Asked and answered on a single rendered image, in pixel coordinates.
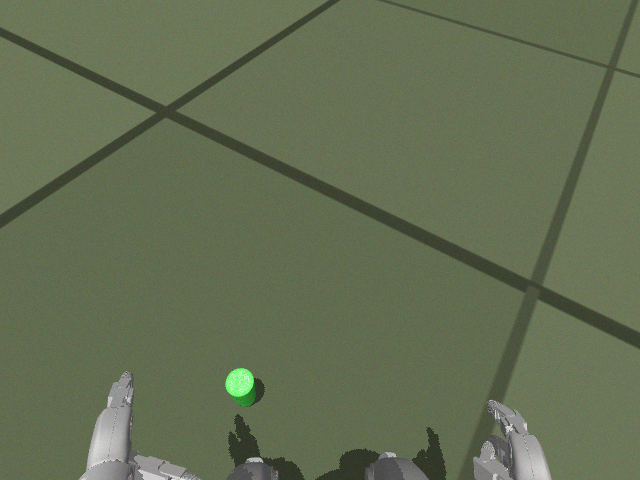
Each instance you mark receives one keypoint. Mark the left robot arm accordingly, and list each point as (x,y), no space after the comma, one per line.
(112,470)

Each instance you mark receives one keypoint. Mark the right robot hand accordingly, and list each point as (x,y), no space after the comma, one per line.
(522,458)

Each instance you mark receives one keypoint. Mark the cup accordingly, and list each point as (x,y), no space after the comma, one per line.
(240,385)

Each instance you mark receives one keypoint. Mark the left robot hand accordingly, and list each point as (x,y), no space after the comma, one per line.
(111,439)

